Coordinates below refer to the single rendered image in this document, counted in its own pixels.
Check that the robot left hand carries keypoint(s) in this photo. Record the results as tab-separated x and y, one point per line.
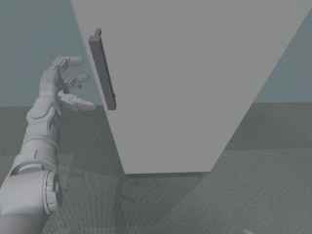
51	84

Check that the handle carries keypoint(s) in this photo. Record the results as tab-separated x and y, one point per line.
98	54

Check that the robot left forearm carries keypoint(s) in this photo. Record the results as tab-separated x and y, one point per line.
40	145

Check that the robot left upper arm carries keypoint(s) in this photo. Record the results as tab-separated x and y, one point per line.
28	200

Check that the fridge door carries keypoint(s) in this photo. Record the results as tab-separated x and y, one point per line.
185	72

